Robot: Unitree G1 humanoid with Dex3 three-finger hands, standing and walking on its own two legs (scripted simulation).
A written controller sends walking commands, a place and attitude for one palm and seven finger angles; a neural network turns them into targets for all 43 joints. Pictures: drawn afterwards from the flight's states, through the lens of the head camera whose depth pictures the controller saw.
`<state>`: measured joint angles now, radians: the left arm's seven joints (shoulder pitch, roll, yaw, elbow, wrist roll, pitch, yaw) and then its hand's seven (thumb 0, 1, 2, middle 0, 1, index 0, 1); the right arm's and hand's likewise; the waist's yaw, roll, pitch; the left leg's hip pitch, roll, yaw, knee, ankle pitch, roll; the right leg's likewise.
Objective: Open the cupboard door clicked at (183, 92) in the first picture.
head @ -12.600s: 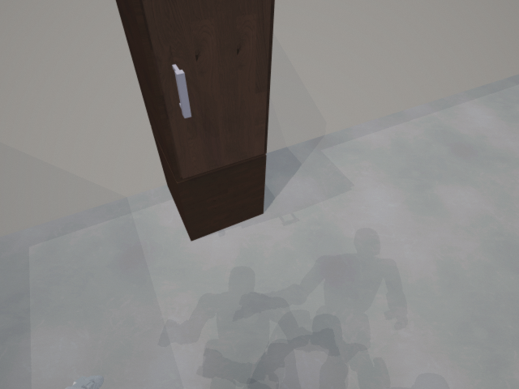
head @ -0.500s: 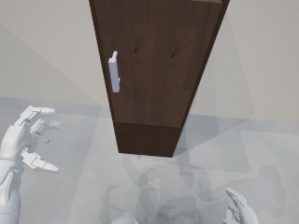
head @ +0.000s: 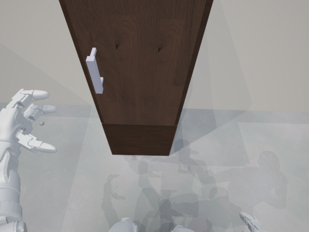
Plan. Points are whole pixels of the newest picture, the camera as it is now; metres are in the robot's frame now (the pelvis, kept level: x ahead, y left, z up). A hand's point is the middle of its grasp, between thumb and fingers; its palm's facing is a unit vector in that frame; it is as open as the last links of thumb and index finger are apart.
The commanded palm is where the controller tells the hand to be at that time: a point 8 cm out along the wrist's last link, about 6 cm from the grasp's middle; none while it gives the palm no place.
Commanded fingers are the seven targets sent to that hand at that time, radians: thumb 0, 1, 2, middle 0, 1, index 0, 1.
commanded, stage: move the hooked fingers beside the handle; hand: left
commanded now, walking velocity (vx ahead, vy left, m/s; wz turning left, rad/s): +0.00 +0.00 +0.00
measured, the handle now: (96, 71) +0.56 +0.20 +0.05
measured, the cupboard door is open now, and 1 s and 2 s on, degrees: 0 0 0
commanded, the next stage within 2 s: none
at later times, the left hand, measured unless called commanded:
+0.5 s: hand (55, 100) +0.43 +0.28 +0.07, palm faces +0.01 -1.00 +0.00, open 14.0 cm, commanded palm +0.41 +0.32 +0.06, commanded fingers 0.00 -0.50 0.30 -0.30 -1.20 -0.30 -1.20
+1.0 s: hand (68, 82) +0.50 +0.26 +0.06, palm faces +0.01 -1.00 +0.01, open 14.0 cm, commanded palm +0.49 +0.30 +0.06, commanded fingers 0.00 -0.50 0.30 -0.30 -1.20 -0.30 -1.20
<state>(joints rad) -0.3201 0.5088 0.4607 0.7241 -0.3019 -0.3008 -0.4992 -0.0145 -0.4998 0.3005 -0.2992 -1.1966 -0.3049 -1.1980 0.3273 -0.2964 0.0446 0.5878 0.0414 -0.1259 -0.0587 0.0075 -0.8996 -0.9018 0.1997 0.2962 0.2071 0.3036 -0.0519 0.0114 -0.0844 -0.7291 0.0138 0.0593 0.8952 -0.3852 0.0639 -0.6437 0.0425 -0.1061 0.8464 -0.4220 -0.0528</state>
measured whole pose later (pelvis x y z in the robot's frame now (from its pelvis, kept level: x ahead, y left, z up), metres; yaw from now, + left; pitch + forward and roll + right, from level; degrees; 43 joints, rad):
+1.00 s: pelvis +0.00 +0.03 -0.02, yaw -1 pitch +21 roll -5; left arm -0.89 0.63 0.44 1.20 -0.13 -0.38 -0.36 -0.01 -0.50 0.30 -0.30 -1.20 -0.30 -1.20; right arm 0.41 -0.29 0.05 0.63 -0.01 0.05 -0.02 0.00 -0.90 -0.90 0.20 0.30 0.21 0.30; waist -0.17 0.02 -0.09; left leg -0.95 0.01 0.06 0.99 -0.41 0.10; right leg -0.85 0.04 -0.10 0.91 -0.43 -0.02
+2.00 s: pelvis +0.01 +0.01 -0.02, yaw -2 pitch +22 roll -5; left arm -0.86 0.70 0.47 1.20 -0.14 -0.36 -0.41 -0.01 -0.50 0.30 -0.30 -1.20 -0.30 -1.20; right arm 0.41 -0.29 0.06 0.60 0.01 0.09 -0.02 0.00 -0.90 -0.90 0.20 0.30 0.21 0.30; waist -0.17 0.02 -0.09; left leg -0.96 0.04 0.05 1.01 -0.43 0.08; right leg -0.86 0.07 -0.11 0.92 -0.44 -0.04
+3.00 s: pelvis +0.01 +0.02 -0.02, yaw -2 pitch +21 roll -4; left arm -0.84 0.50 0.39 1.14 -0.11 -0.40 -0.23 -0.01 -0.50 0.30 -0.30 -1.20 -0.30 -1.20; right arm 0.42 -0.27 0.04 0.62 -0.01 0.10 0.02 0.00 -0.90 -0.90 0.20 0.30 0.21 0.30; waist -0.17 0.03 -0.12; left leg -0.93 0.03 0.07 1.00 -0.43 0.08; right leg -0.84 0.06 -0.09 0.92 -0.45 -0.03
